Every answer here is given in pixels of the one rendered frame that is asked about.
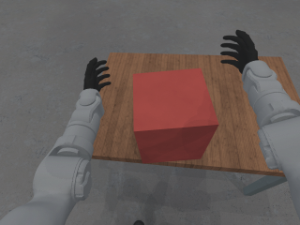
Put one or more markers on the robot left upper arm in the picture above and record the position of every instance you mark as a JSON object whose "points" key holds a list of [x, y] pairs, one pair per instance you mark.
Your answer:
{"points": [[60, 183]]}

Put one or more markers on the robot right upper arm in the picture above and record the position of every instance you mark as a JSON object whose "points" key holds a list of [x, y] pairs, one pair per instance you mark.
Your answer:
{"points": [[280, 146]]}

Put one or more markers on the robot left hand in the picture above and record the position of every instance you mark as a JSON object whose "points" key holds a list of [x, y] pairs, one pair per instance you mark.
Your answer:
{"points": [[91, 78]]}

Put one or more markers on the robot right hand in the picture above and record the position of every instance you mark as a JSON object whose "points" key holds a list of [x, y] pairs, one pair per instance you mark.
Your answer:
{"points": [[245, 50]]}

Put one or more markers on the carton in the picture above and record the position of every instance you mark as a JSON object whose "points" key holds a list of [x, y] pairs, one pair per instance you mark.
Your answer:
{"points": [[173, 115]]}

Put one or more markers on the robot right forearm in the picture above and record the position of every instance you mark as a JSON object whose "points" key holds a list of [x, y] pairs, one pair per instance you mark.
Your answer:
{"points": [[266, 95]]}

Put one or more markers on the robot left forearm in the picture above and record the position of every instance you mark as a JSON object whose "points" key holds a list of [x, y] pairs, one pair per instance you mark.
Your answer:
{"points": [[82, 129]]}

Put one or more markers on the table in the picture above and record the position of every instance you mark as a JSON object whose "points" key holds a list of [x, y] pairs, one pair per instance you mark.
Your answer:
{"points": [[234, 146]]}

